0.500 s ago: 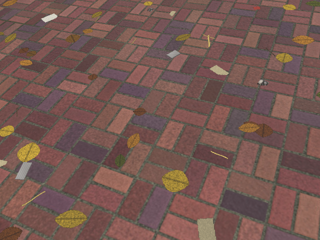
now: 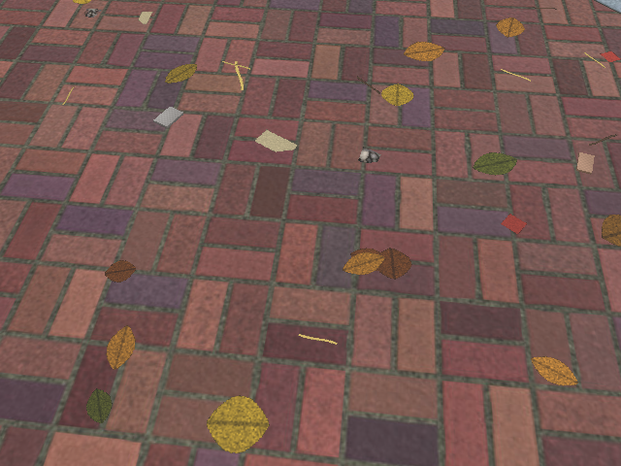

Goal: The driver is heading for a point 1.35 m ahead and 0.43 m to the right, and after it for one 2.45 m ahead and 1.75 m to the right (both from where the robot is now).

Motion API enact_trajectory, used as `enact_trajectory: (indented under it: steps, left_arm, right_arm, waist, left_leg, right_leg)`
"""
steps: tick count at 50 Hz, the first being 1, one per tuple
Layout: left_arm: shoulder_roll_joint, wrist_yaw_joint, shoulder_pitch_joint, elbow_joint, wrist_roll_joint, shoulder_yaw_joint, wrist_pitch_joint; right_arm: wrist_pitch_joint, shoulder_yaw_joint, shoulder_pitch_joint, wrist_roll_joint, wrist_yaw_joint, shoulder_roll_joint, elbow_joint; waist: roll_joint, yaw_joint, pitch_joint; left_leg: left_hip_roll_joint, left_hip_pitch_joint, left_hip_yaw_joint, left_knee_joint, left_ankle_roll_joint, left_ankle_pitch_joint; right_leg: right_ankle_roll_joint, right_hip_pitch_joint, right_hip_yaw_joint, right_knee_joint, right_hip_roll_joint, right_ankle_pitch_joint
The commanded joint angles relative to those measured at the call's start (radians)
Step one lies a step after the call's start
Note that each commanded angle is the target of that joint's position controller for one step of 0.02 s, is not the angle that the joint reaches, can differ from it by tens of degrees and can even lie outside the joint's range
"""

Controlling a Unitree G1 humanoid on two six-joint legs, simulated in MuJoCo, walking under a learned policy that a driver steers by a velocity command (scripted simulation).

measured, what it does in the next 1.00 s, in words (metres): walks ahead, turning right: right foot, then left foot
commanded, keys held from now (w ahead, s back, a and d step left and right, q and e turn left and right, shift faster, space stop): w+e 0.66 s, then w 0.34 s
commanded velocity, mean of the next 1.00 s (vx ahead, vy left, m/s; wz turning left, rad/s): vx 0.50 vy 0.00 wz -0.50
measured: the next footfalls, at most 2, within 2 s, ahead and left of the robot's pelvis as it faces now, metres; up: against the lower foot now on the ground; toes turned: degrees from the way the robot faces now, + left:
right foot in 0.34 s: +0.35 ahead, -0.17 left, +0.00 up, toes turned -14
left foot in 0.82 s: +0.68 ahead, -0.05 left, +0.00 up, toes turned -28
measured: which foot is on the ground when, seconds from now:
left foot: down 0.00-0.34, up 0.36-0.80, down 0.82-1.00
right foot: up 0.00-0.32, down 0.34-0.84, up 0.86-1.00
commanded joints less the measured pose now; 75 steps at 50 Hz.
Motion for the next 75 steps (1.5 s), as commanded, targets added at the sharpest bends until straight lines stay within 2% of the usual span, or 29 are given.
enact_trajectory:
  steps: [1,12,14,16,17,18,19,20,22,24,26,32,37,40,41,42,43,44,46,50,56,63,66,67,68,69,70,72,75]
  left_arm:
    - [0.055,-0.011,-0.016,-0.094,-0.001,0.021,-0.002]
    - [0.044,-0.074,-0.310,-0.217,0.010,0.002,-0.011]
    - [0.079,-0.077,-0.298,-0.233,0.016,0.018,-0.005]
    - [0.148,-0.071,-0.096,-0.193,0.015,0.061,0.005]
    - [0.214,-0.055,0.085,-0.147,0.010,0.096,0.016]
    - [0.351,-0.043,0.074,-0.150,-0.002,0.117,0.011]
    - [0.281,-0.051,0.099,-0.197,0.004,0.091,-0.010]
    - [0.215,-0.058,0.066,-0.185,0.017,0.069,-0.027]
    - [0.161,-0.055,-0.053,-0.190,0.018,0.049,-0.038]
    - [0.138,-0.046,-0.126,-0.212,0.039,0.036,-0.040]
    - [0.146,-0.036,-0.126,-0.200,0.031,0.037,-0.045]
    - [0.178,-0.009,-0.051,-0.149,0.017,0.047,-0.034]
    - [0.147,-0.010,0.010,-0.099,0.014,0.040,-0.030]
    - [0.119,-0.014,0.003,-0.089,0.021,0.032,-0.019]
    - [0.071,-0.017,0.007,-0.099,0.030,0.013,-0.019]
    - [0.021,-0.013,0.126,-0.111,0.007,-0.005,-0.029]
    - [0.067,-0.009,0.138,-0.107,-0.002,-0.002,-0.036]
    - [0.139,-0.009,0.043,-0.108,-0.011,0.017,-0.036]
    - [0.131,-0.009,-0.099,-0.141,0.020,0.014,-0.040]
    - [0.066,-0.020,-0.088,-0.130,0.026,0.004,-0.040]
    - [0.015,-0.034,-0.270,-0.177,0.030,-0.021,-0.057]
    - [0.035,-0.072,-0.416,-0.225,0.015,-0.016,-0.072]
    - [0.118,-0.062,-0.178,-0.159,0.026,0.027,-0.070]
    - [0.177,-0.050,0.003,-0.122,0.037,0.047,-0.064]
    - [0.266,-0.049,0.073,-0.103,0.041,0.065,-0.058]
    - [0.170,-0.048,0.086,-0.101,0.028,0.042,-0.054]
    - [0.136,-0.046,0.017,-0.100,0.026,0.026,-0.054]
    - [0.092,-0.052,-0.092,-0.102,0.035,0.010,-0.056]
    - [0.078,-0.056,-0.142,-0.089,0.035,0.009,-0.076]
  right_arm:
    - [-0.016,-0.030,0.043,-0.004,-0.009,-0.097,-0.012]
    - [0.004,-0.060,0.107,0.036,-0.015,-0.223,0.050]
    - [0.019,-0.068,0.119,0.045,-0.018,-0.257,0.053]
    - [0.038,-0.068,0.114,0.055,-0.022,-0.266,0.048]
    - [0.037,-0.050,0.131,0.038,-0.027,-0.228,0.038]
    - [0.021,0.001,0.237,-0.011,-0.016,-0.078,-0.023]
    - [-0.014,0.003,0.155,0.014,-0.004,-0.134,-0.036]
    - [-0.032,-0.016,0.044,0.053,0.004,-0.206,-0.064]
    - [-0.045,-0.006,0.023,0.025,-0.005,-0.182,-0.063]
    - [-0.026,-0.014,0.054,0.008,-0.005,-0.191,-0.049]
    - [-0.008,-0.008,0.058,-0.005,-0.004,-0.165,-0.042]
    - [-0.001,0.020,-0.152,-0.001,0.003,-0.103,-0.091]
    - [-0.017,0.002,-0.169,0.012,0.019,-0.148,-0.100]
    - [-0.026,-0.023,-0.033,0.005,0.014,-0.178,-0.067]
    - [-0.031,-0.036,0.092,-0.007,0.009,-0.217,-0.054]
    - [-0.024,-0.063,0.216,-0.023,0.006,-0.316,-0.024]
    - [-0.018,-0.056,0.265,0.008,0.021,-0.264,0.002]
    - [-0.014,-0.036,0.217,0.021,0.019,-0.197,-0.004]
    - [-0.002,-0.016,0.131,0.004,0.013,-0.148,-0.012]
    - [-0.012,-0.006,0.128,0.005,0.004,-0.128,0.006]
    - [0.002,-0.014,0.199,0.024,-0.007,-0.183,0.055]
    - [0.037,-0.016,0.294,0.032,-0.016,-0.210,0.114]
    - [0.049,-0.017,0.260,0.032,-0.025,-0.223,0.108]
    - [0.045,0.001,0.245,0.011,-0.027,-0.187,0.079]
    - [0.025,0.039,0.364,0.005,-0.020,-0.065,0.052]
    - [0.005,0.024,0.318,0.021,-0.014,-0.140,0.068]
    - [-0.006,0.005,0.223,0.046,-0.008,-0.196,0.034]
    - [-0.007,0.006,0.134,0.026,-0.010,-0.170,0.019]
    - [0.023,0.010,0.199,0.019,-0.008,-0.125,0.038]
  waist:
    - [0.152,-0.033,-0.032]
    - [0.080,-0.092,0.044]
    - [0.100,-0.065,0.012]
    - [0.104,0.060,-0.108]
    - [0.054,0.142,-0.196]
    - [-0.254,0.020,-0.283]
    - [-0.166,0.077,-0.463]
    - [-0.088,0.100,-0.321]
    - [0.025,0.014,-0.153]
    - [-0.002,-0.044,-0.118]
    - [0.012,-0.057,-0.097]
    - [-0.020,0.017,-0.024]
    - [-0.063,0.026,-0.022]
    - [-0.089,-0.046,-0.058]
    - [-0.034,-0.102,-0.174]
    - [0.238,-0.087,-0.320]
    - [0.322,-0.102,-0.320]
    - [0.202,-0.116,-0.183]
    - [0.094,-0.093,-0.047]
    - [0.143,-0.050,-0.045]
    - [0.111,-0.104,-0.014]
    - [0.120,-0.122,0.022]
    - [0.120,0.025,-0.135]
    - [0.063,0.101,-0.276]
    - [-0.193,0.052,-0.419]
    - [-0.170,0.084,-0.433]
    - [-0.119,0.074,-0.264]
    - [0.005,0.015,-0.098]
    - [-0.050,-0.058,-0.079]
  left_leg:
    - [0.290,0.177,-0.263,-0.289,0.189,0.059]
    - [0.287,0.297,0.069,-0.298,0.130,0.323]
    - [0.294,0.361,0.103,-0.190,0.111,0.583]
    - [0.263,0.324,0.154,0.123,0.077,0.803]
    - [0.229,0.129,0.161,0.400,0.037,0.646]
    - [0.052,-0.331,0.123,0.804,-0.030,-0.285]
    - [-0.008,-0.442,-0.134,0.947,-0.022,-0.424]
    - [0.041,-0.528,-0.163,0.945,0.001,-0.327]
    - [0.116,-0.447,-0.160,0.765,0.010,-0.195]
    - [0.140,-0.321,-0.164,0.679,-0.005,-0.145]
    - [0.131,-0.287,-0.138,0.595,-0.036,-0.115]
    - [0.050,-0.199,-0.115,0.178,-0.082,0.245]
    - [0.048,-0.155,-0.141,0.069,-0.040,0.219]
    - [0.027,0.021,-0.089,0.013,0.024,0.112]
    - [0.133,0.222,-0.190,0.029,0.080,0.113]
    - [0.341,0.566,-0.601,-0.041,0.244,-0.067]
    - [0.411,0.618,-0.895,-0.182,0.291,-0.344]
    - [0.392,0.520,-0.800,-0.201,0.251,-0.429]
    - [0.308,0.302,-0.555,-0.220,0.210,-0.237]
    - [0.234,0.197,-0.363,-0.280,0.213,0.057]
    - [0.202,0.218,-0.198,-0.311,0.192,0.250]
    - [0.267,0.352,-0.190,-0.242,0.161,0.349]
    - [0.214,0.320,-0.120,0.047,0.112,0.705]
    - [0.172,0.128,-0.094,0.308,0.079,0.506]
    - [-0.003,-0.284,-0.062,0.692,0.009,-0.118]
    - [0.003,-0.402,-0.185,0.812,0.015,-0.381]
    - [0.055,-0.468,-0.176,0.835,0.023,-0.318]
    - [0.122,-0.420,-0.134,0.732,0.016,-0.177]
    - [0.157,-0.289,-0.135,0.647,-0.016,-0.113]
  right_leg:
    - [-0.004,-0.215,0.032,-0.005,-0.111,0.060]
    - [-0.037,-0.196,-0.102,-0.541,-0.065,0.375]
    - [-0.072,-0.130,-0.149,-0.570,-0.010,0.283]
    - [-0.130,0.156,-0.203,-0.624,0.082,0.261]
    - [-0.173,0.452,-0.128,-0.633,0.073,0.281]
    - [-0.355,0.796,0.434,-0.699,-0.214,0.127]
    - [-0.426,0.860,0.778,-0.883,-0.307,-0.064]
    - [-0.358,0.777,0.653,-0.924,-0.284,-0.027]
    - [-0.298,0.495,0.442,-0.919,-0.210,0.185]
    - [-0.289,0.328,0.348,-0.952,-0.168,0.349]
    - [-0.295,0.241,0.280,-0.970,-0.150,0.452]
    - [-0.220,0.127,0.171,-0.969,-0.058,0.303]
    - [-0.190,0.242,0.263,-0.874,-0.123,0.222]
    - [-0.147,0.272,0.260,-0.731,-0.090,0.382]
    - [-0.109,0.211,0.203,-0.510,-0.036,0.360]
    - [-0.020,-0.108,0.072,-0.145,0.104,0.109]
    - [0.001,-0.296,0.099,0.029,0.117,-0.184]
    - [-0.003,-0.371,0.122,0.098,0.067,-0.117]
    - [-0.011,-0.347,0.052,0.025,-0.006,0.011]
    - [0.002,-0.247,0.002,-0.138,-0.065,0.109]
    - [0.025,-0.232,-0.053,-0.502,-0.056,0.378]
    - [-0.021,-0.173,-0.079,-0.699,-0.004,0.367]
    - [-0.092,0.204,-0.126,-0.760,0.049,0.359]
    - [-0.153,0.511,0.016,-0.701,-0.091,0.399]
    - [-0.315,0.867,0.480,-0.753,-0.342,0.219]
    - [-0.315,0.851,0.626,-0.857,-0.358,0.122]
    - [-0.273,0.721,0.476,-0.883,-0.319,0.141]
    - [-0.233,0.456,0.276,-0.947,-0.230,0.320]
    - [-0.248,0.282,0.169,-1.027,-0.191,0.424]
Keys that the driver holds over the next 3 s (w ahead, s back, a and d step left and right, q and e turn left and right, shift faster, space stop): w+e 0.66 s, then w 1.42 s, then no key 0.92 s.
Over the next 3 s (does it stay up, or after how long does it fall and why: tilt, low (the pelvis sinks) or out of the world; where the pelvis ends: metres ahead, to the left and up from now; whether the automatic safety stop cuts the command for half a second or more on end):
stays up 1.31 -0.50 0.00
